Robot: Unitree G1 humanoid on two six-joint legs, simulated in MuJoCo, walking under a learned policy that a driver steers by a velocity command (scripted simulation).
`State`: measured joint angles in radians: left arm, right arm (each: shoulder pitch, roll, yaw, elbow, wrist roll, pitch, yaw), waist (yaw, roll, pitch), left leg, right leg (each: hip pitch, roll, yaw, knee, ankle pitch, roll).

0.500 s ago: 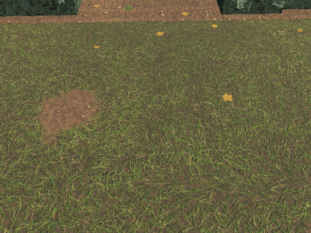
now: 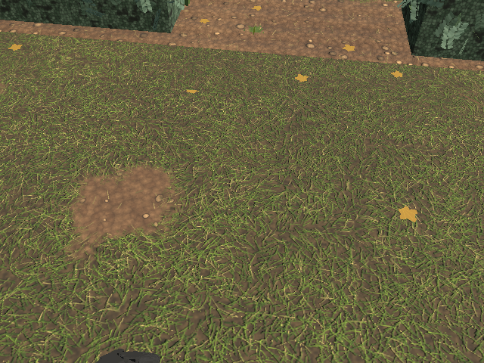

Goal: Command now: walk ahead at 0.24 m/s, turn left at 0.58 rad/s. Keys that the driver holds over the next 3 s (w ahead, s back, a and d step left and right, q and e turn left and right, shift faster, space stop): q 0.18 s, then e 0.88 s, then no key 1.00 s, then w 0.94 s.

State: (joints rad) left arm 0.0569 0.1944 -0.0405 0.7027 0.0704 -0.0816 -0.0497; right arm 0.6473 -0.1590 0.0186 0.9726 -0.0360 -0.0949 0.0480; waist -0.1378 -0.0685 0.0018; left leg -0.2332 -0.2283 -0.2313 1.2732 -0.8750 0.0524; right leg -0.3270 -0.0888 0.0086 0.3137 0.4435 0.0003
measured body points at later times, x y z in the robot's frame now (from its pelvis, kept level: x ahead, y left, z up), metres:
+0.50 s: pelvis +0.10 -0.02 -0.05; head +0.10 -0.01 +0.40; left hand +0.09 +0.21 -0.20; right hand +0.30 -0.21 -0.14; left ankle +0.16 +0.07 -0.78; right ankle +0.11 -0.14 -0.75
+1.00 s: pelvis +0.10 -0.10 -0.03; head +0.11 -0.11 +0.42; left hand +0.21 +0.15 -0.15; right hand +0.19 -0.38 -0.14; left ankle +0.19 +0.04 -0.67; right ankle +0.10 -0.16 -0.78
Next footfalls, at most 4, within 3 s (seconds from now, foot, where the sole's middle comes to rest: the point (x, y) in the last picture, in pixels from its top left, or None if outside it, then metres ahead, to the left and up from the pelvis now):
0.40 left None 0.20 0.08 -0.82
0.80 right None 0.14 -0.17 -0.82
1.42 left None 0.26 0.02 -0.82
2.68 left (251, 349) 0.59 -0.09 -0.82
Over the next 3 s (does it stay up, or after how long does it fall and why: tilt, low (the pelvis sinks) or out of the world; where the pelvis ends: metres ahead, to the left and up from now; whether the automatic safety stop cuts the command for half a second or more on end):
stays up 0.56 -0.15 -0.05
